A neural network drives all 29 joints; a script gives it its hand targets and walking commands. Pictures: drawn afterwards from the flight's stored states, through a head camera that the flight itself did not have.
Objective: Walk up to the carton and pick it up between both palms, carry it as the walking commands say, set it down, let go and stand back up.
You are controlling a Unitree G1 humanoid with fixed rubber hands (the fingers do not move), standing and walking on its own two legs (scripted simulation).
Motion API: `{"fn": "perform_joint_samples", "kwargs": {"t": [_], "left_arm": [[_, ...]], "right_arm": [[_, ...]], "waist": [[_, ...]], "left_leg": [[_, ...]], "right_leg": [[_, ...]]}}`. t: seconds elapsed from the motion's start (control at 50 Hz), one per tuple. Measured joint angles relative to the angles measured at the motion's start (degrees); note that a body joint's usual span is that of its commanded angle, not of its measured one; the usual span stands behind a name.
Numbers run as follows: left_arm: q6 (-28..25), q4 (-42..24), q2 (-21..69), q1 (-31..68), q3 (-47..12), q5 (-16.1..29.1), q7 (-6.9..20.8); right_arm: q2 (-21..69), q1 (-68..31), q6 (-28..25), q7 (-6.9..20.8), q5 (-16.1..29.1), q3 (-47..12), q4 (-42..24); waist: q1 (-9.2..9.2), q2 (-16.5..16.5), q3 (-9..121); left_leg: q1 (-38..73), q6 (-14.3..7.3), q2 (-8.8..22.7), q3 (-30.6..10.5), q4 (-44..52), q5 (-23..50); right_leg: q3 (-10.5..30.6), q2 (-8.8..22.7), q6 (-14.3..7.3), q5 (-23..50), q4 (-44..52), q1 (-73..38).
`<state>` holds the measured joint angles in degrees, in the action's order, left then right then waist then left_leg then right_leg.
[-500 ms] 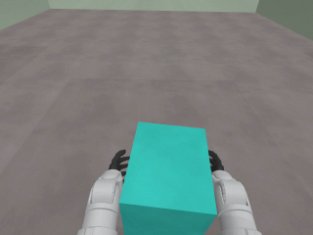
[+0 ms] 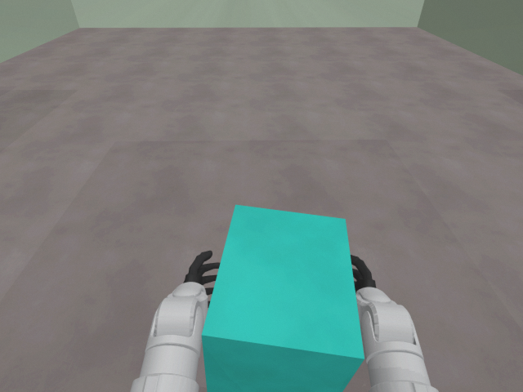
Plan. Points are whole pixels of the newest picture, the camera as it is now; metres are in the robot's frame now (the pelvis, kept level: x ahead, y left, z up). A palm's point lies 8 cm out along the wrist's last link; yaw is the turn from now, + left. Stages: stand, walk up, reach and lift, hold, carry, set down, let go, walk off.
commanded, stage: hold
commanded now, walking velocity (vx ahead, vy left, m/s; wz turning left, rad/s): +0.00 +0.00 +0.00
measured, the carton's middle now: (275, 320) +0.27 +0.00 -0.01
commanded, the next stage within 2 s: carry in 1.06 s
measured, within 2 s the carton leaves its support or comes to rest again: neither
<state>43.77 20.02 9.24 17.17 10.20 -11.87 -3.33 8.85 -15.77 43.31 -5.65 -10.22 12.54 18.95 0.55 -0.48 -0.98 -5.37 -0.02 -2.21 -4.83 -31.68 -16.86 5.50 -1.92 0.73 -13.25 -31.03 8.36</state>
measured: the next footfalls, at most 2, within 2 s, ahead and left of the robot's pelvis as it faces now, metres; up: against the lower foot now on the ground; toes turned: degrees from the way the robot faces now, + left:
none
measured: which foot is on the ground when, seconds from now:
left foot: down 0.00-1.00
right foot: down 0.00-1.00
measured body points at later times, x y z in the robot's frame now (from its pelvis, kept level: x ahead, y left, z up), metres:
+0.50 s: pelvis +0.00 -0.01 +0.00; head -0.05 -0.01 +0.45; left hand +0.29 +0.13 +0.03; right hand +0.30 -0.15 +0.03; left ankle +0.02 +0.12 -0.73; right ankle +0.05 -0.13 -0.73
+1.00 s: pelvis +0.00 -0.01 +0.00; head -0.06 +0.00 +0.45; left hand +0.29 +0.13 +0.03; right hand +0.30 -0.14 +0.04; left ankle +0.02 +0.12 -0.73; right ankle +0.05 -0.13 -0.73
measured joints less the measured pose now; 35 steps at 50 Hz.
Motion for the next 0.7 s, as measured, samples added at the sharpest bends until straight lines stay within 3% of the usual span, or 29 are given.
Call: {"fn": "perform_joint_samples", "kwargs": {"t": [0.7], "left_arm": [[0.14,-2.8,-0.35,-1.3,-0.99,-0.23,0.67]], "right_arm": [[-0.17,0.78,0.04,-0.33,0.62,-1.62,-2.05]], "waist": [[0.51,-0.04,0.4]], "left_leg": [[-1.57,1.08,0.41,-1.17,1.23,1.03]], "right_leg": [[-1.12,-0.32,-0.96,0.3,0.06,1.87]]}}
